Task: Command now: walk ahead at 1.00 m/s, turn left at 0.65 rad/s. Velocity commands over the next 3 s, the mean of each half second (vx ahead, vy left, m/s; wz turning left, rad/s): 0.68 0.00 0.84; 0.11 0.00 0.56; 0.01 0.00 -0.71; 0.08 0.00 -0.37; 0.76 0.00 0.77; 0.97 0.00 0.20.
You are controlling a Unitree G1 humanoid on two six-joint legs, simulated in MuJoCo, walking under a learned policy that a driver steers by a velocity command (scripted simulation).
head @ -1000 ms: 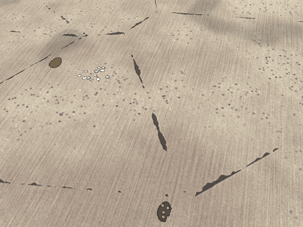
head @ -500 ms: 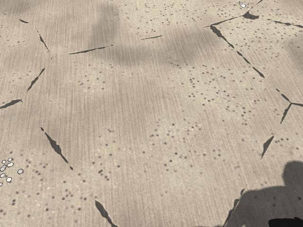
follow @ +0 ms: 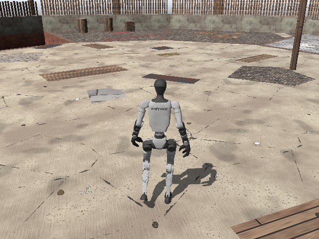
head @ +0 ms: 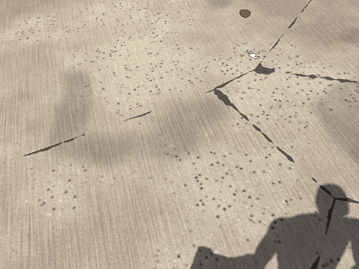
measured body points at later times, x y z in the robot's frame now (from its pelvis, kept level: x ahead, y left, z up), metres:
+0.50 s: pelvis +0.37 +0.05 -0.01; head +0.43 +0.07 +0.43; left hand +0.45 +0.34 -0.10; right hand +0.55 -0.18 -0.14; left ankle +0.44 +0.09 -0.73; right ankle +0.48 -0.10 -0.64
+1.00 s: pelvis +0.53 +0.03 +0.01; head +0.57 +0.03 +0.46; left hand +0.44 +0.31 -0.09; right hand +0.83 -0.08 -0.11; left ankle +0.41 +0.09 -0.69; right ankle +0.64 +0.00 -0.73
